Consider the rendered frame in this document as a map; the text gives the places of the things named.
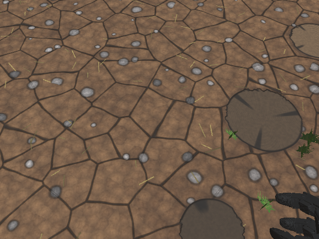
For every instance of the right robot hand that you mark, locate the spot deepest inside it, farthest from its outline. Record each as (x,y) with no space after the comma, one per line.
(308,204)

